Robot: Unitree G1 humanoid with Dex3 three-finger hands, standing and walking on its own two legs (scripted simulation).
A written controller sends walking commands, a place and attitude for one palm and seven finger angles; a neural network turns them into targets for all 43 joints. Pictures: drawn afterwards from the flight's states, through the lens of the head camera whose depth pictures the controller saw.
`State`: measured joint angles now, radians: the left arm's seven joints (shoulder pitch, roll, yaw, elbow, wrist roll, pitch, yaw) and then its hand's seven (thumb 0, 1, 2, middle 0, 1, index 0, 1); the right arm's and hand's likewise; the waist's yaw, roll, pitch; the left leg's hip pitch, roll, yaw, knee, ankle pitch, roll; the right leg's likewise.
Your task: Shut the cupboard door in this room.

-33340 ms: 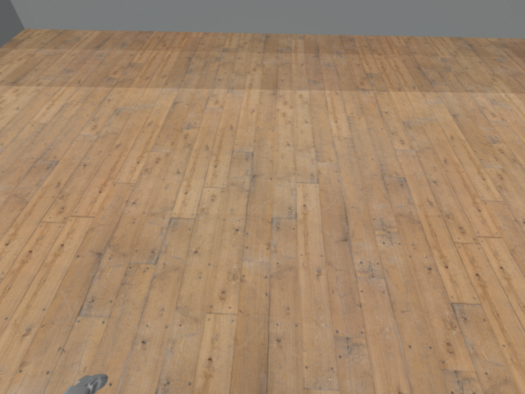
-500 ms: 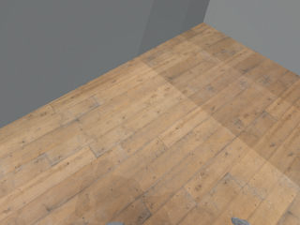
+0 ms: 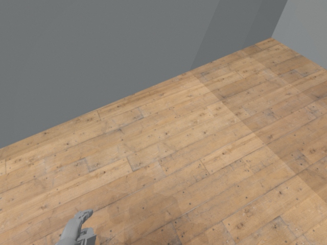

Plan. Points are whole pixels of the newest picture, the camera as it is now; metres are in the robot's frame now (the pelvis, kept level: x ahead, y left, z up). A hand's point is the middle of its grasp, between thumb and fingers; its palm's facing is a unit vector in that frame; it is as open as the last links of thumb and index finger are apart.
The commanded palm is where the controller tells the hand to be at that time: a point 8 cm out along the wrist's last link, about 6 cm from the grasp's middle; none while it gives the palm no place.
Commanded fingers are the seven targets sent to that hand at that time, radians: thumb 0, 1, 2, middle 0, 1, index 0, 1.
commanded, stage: walk to a spot facing it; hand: left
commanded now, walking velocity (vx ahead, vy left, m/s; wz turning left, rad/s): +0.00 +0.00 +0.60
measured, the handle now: out of the picture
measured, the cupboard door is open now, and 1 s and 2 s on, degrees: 89 89 89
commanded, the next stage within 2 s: none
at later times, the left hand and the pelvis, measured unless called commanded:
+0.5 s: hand out of the picture -0.06 +0.27 -0.19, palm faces +0.35 -0.90 -0.26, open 7.4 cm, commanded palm none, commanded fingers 0.00 0.90 0.90 -0.20 -0.30 -0.20 -0.30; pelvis -0.01 +0.04 -0.01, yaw +19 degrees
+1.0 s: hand out of the picture +0.09 +0.31 -0.13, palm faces +0.49 -0.84 -0.24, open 7.4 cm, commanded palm none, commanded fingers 0.00 0.90 0.90 -0.20 -0.30 -0.20 -0.30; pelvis +0.06 +0.06 +0.01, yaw +34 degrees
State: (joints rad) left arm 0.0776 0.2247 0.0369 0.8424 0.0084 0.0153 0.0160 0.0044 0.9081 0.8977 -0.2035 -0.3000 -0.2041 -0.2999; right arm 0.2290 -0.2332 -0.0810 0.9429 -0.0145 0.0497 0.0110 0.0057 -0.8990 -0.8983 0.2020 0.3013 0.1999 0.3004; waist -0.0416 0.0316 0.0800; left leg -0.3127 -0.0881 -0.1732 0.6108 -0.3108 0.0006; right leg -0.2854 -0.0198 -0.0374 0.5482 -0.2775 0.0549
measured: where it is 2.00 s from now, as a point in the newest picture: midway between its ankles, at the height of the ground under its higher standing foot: (102, 216)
